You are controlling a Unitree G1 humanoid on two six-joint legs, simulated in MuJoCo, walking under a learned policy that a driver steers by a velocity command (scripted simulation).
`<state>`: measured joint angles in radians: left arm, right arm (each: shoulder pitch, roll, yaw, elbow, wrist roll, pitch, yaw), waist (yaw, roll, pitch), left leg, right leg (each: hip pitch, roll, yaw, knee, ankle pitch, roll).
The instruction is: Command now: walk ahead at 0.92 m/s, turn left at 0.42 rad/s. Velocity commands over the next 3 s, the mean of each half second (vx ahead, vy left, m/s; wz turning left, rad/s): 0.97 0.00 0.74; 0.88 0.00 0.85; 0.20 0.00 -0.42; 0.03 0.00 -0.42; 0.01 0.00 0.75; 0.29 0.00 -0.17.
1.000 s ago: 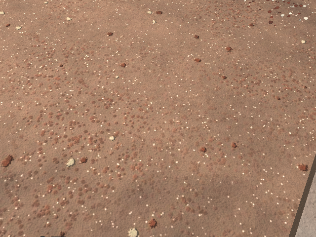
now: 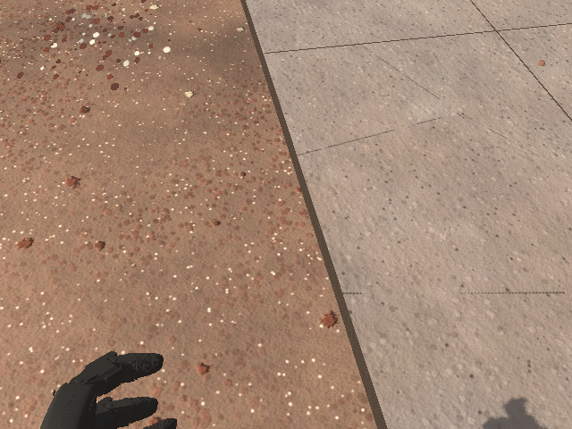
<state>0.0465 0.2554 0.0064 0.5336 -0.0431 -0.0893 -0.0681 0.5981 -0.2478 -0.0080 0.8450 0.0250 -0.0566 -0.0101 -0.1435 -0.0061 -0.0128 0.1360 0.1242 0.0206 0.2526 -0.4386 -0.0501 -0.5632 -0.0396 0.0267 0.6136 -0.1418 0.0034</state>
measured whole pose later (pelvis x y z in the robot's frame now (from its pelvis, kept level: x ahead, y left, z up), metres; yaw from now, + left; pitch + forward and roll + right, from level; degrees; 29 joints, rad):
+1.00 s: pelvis +0.77 +0.19 -0.01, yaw +50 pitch +1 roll -3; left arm 0.03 0.29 0.05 0.60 0.02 -0.14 -0.03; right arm 0.32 -0.31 -0.07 0.73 0.03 -0.02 -0.02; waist -0.07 0.02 0.09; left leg -0.22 -0.13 -0.25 1.22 -0.56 0.01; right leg -0.49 0.06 0.03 0.58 -0.11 0.02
